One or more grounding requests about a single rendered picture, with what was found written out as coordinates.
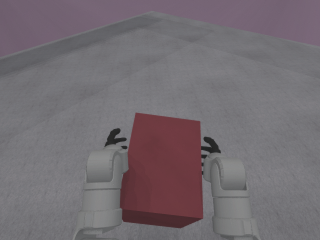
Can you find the carton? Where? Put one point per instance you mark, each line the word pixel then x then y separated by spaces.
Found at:
pixel 163 184

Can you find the right robot forearm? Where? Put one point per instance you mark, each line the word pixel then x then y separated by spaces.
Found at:
pixel 233 218

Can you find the left robot hand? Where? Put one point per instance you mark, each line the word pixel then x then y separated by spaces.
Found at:
pixel 111 140

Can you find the left robot forearm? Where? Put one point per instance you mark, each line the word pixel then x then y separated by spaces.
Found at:
pixel 101 210

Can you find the right robot hand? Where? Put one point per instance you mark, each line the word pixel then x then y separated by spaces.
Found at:
pixel 213 149

